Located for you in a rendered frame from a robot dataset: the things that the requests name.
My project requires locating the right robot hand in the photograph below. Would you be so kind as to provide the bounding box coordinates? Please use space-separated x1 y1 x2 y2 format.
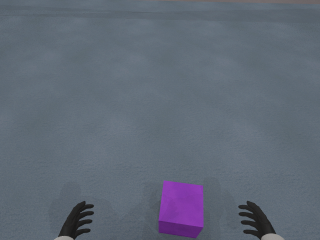
238 201 276 240

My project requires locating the carton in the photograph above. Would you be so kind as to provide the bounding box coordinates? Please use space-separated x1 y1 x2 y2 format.
158 180 204 239

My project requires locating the left robot hand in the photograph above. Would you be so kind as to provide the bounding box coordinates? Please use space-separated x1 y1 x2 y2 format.
58 201 94 240

